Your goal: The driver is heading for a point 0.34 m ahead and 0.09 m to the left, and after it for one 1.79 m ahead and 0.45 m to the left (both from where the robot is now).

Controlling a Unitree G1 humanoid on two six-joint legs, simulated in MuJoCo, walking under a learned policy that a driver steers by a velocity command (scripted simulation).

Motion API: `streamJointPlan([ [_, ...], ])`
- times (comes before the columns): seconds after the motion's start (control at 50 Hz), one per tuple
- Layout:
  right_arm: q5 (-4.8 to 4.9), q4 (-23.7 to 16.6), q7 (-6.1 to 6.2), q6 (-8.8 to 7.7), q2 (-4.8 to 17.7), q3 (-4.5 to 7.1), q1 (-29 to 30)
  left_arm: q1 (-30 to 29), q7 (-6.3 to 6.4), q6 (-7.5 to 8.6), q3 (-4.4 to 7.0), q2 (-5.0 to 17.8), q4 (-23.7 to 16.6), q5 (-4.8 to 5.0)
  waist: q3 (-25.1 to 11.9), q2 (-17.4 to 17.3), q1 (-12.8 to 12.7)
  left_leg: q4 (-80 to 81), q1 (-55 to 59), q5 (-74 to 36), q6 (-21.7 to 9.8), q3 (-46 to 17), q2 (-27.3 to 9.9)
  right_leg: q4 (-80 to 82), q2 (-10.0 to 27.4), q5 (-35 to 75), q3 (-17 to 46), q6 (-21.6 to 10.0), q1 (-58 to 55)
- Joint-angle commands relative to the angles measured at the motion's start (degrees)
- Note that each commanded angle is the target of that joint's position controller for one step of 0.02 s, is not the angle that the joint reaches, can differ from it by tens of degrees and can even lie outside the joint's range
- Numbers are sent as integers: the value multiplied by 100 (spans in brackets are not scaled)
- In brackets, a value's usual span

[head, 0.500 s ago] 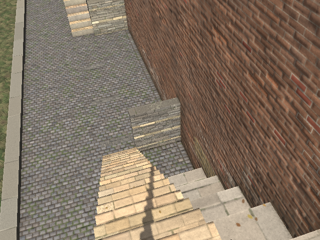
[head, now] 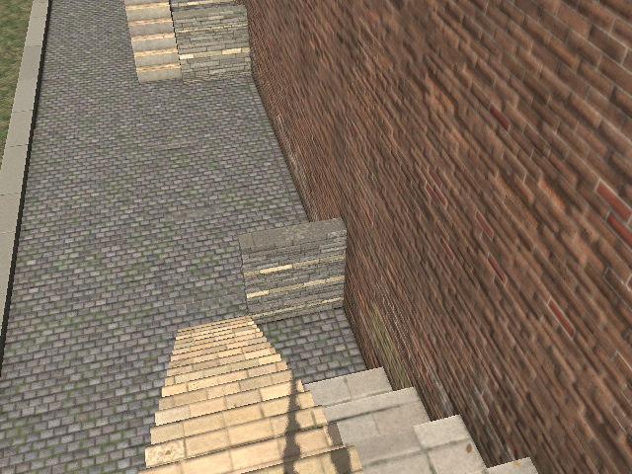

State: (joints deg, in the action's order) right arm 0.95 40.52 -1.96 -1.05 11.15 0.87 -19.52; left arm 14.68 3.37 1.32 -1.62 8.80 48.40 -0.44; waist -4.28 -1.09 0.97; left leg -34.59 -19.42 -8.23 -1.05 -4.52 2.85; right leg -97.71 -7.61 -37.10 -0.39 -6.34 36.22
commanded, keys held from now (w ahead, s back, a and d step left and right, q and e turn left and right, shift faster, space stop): w+q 0.62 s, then w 0.38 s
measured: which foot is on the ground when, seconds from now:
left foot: down 0.00-0.42, up 0.44-0.98, down 1.00-1.00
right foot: down 0.00-0.00, up 0.02-0.40, down 0.42-1.00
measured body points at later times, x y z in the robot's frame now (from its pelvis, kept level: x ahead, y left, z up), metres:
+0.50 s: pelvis +0.24 -0.06 -0.25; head +0.22 -0.07 +0.20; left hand +0.19 +0.19 -0.38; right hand +0.36 -0.29 -0.38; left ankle +0.09 +0.09 -0.69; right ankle +0.30 -0.19 -0.99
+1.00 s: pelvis +0.42 +0.10 -0.39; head +0.40 +0.10 +0.05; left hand +0.21 +0.26 -0.54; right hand +0.67 -0.04 -0.50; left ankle +0.46 +0.27 -1.13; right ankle +0.31 -0.18 -0.95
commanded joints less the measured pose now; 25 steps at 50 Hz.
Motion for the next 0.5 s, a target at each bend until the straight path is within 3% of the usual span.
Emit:
streamJointPlan([
  [0.02, -52, 510, -96, 6, 585, 9, -2305, 74, -210, 242, 133, 550, -859, -13, 497, -2140, 248, -289, 3644, -4100, -1807, -2116, -1589, -2576, 137, -28, 607, 830, 4351],
  [0.04, -154, 590, -99, 20, 404, 3, -2439, 101, -314, 348, 199, 719, -753, 73, 422, -971, 213, -364, 3243, -3174, -1757, -2025, -1650, -1641, 291, 542, 972, 666, 4420],
  [0.06, -262, 539, -67, 105, 409, -5, -2125, -184, -387, 282, 151, 458, -895, 134, 312, -211, -18, -337, 2443, -2786, -1631, -1925, -1636, -1384, 409, 837, 838, 606, 3943],
  [0.08, -235, 584, -14, 115, 623, 72, -1840, -335, -428, 227, 80, 144, -1073, 74, 289, 430, -317, -256, 1797, -2409, -1765, -2637, -1730, -598, 725, 1279, 849, 563, 3879],
  [0.1, -213, 525, 246, 172, 1041, 172, -1218, -214, -445, 81, 10, 7, -1226, 133, 63, -14, -682, 221, 1015, -1376, -2127, -3534, -2097, 1579, 907, 2289, 1129, 863, 3092],
  [0.12, -245, 410, 429, 245, 706, 79, -550, -560, -374, -29, -3, -90, -1246, 65, 241, 262, -699, 272, -134, -202, -1944, -3480, -1635, 2801, 1044, 3477, 1111, 972, 1592],
  [0.14, -274, 439, 497, 220, 464, -41, -364, -388, -346, -104, 88, -90, -956, -25, 139, 328, -752, 16, -1089, -75, -1729, -3118, -1364, 2137, 879, 4802, 866, 968, 224],
  [0.16, -116, 115, 554, 245, 725, -15, 288, -118, -291, -160, 145, 2, -847, -104, 252, 239, -925, -121, -1550, 48, -1595, -2739, -1098, 1964, 689, 4666, 522, 1016, -247],
  [0.18, 98, 161, 630, 152, 768, 60, -295, -473, -322, -80, 322, 472, -1026, -89, 571, -9, -418, -637, -304, 1030, -1481, -2846, -907, 2496, 764, 5452, 861, 990, 1157],
  [0.2, 187, 249, 699, 61, 475, -19, -912, -1096, -350, 7, 366, 482, -1300, -9, 801, -5, -184, -799, 418, 1524, -1406, -2954, -795, 3373, 851, 5397, 1265, 969, 1974],
  [0.22, 166, 352, 774, 44, 345, -18, -1319, -1594, -376, 94, 341, 388, -1469, -4, 881, -146, 134, -921, 1062, 1762, -1368, -3125, -711, 3973, 821, 5096, 1344, 986, 2510],
  [0.24, 104, 452, 804, 33, 294, -3, -1479, -1748, -457, 164, 326, 308, -1520, 51, 856, -443, 257, -1113, 1353, 1875, -1406, -3284, -682, 4443, 869, 4901, 1508, 906, 2762],
  [0.26, 217, 423, 953, 105, 108, 6, -1188, -1696, -511, 212, 319, 501, -1787, -50, 1043, 88, 188, -1295, 117, 2850, -1074, -2314, -38, 6488, 818, 6782, 1350, 872, 1260],
  [0.28, 190, 522, 1012, 163, 278, 60, -979, -1485, -554, 198, 343, 242, -1727, -98, 863, -285, 256, -1110, -1294, 3363, -963, -1870, 160, 7000, 627, 7588, 913, 926, -784],
  [0.3, 102, 571, 977, 209, 410, 116, -935, -1108, -558, 133, 440, 272, -1649, -36, 744, -610, 321, -1137, -1628, 3409, -1024, -1930, 138, 6908, 619, 7498, 893, 937, -1596],
  [0.32, -16, 452, 917, 272, 447, 129, -376, -149, -590, 76, 566, 487, -1307, 73, 495, -909, -118, -1698, -2027, 3277, -1062, -2251, 193, 5926, 588, 7370, 1138, 943, -2452],
  [0.34, 41, 258, 866, 300, 462, 140, -68, 618, -541, -40, 630, 697, -1037, 71, 507, -890, -306, -2087, -1759, 3022, -1008, -2182, 272, 6189, 689, 6915, 1194, 857, -2405],
  [0.36, 131, 273, 818, 308, 354, 127, -3, 1032, -492, -72, 672, 771, -819, 70, 541, -838, -404, -2597, -1298, 2596, -913, -2250, 377, 6721, 875, 6660, 1297, 834, -2402],
  [0.38, 178, 379, 743, 308, 392, 171, 70, 1669, -550, -14, 753, 955, -481, 52, 427, -648, -692, -3583, -1118, 2429, -792, -2177, 519, 7001, 1037, 6720, 1207, 753, -2881],
  [0.4, 196, 522, 727, 272, 219, 147, -441, 1785, -465, -3, 758, 807, -338, 204, 644, -104, -617, -4730, -585, 3233, -587, -1663, 651, 9445, 1530, 5945, 1156, 585, -2832],
  [0.42, 91, 780, 680, 206, -54, 108, -580, 2395, -504, 72, 680, 674, 118, 133, 552, 401, -713, -6822, -1864, 4108, -334, -1495, 966, 9018, 1851, 6964, 1079, 514, -4300],
  [0.44, -25, 953, 476, 181, -384, 82, -1032, 3048, -602, 84, 564, 669, 276, -17, 231, 1618, -764, -8888, -3886, 6653, -108, -987, 1437, 6510, 2001, 9452, 880, 292, -5809],
  [0.46, 196, 672, 327, 32, -420, 55, -1812, 2847, -778, 136, 519, 1157, 425, 78, -22, 2553, -161, -9614, -4941, 6331, 77, -1288, 1275, 5609, 2620, 10602, 1927, -381, -6203],
  [0.48, 294, 495, 331, -14, -121, 68, -1491, 2753, -829, 173, 553, 1056, 482, 180, -204, 2094, -205, -8942, -5340, 5635, 34, -1059, 739, 5843, 2843, 8867, 2112, -568, -5816],
  [0.5, 413, 578, 360, -21, 115, 113, -976, 2951, -861, 188, 456, 912, 712, -33, -223, 1145, -324, -8871, -5210, 5171, -50, -900, 423, 6297, 3056, 7102, 2297, -849, -5025],
])
Keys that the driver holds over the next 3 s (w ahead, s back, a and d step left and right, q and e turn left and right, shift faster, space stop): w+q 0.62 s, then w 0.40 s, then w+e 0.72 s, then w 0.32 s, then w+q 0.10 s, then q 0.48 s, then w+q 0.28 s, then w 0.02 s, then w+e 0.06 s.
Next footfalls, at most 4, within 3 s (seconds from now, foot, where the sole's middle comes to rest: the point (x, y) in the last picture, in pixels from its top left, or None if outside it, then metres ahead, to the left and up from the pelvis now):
0.42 right None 0.34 -0.17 -1.02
1.00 left None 0.45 0.27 -1.24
1.52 right None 0.77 0.13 -1.45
1.88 left None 0.90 0.35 -1.67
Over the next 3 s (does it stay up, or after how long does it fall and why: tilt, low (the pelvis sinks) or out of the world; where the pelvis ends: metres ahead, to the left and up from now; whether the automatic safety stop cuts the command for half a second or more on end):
stays up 1.26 0.39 -1.30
